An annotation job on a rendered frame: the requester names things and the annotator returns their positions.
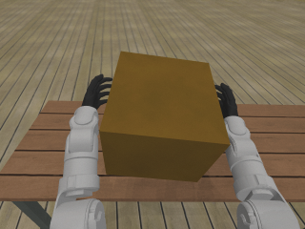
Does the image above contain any table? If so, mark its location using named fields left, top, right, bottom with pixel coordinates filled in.
left=0, top=100, right=305, bottom=229

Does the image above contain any carton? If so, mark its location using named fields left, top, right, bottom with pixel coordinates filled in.
left=99, top=51, right=231, bottom=182

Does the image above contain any right robot forearm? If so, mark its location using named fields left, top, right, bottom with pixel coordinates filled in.
left=224, top=115, right=300, bottom=229

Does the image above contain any left robot hand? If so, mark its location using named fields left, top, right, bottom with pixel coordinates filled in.
left=81, top=73, right=112, bottom=110

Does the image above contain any robot left upper arm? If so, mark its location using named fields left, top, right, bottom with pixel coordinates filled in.
left=51, top=198, right=107, bottom=229

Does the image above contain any robot right upper arm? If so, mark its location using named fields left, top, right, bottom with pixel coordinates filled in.
left=236, top=199, right=299, bottom=229

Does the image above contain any right robot hand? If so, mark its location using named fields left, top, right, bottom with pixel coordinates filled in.
left=214, top=83, right=238, bottom=119

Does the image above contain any left robot forearm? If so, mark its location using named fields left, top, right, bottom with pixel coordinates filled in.
left=50, top=106, right=100, bottom=229

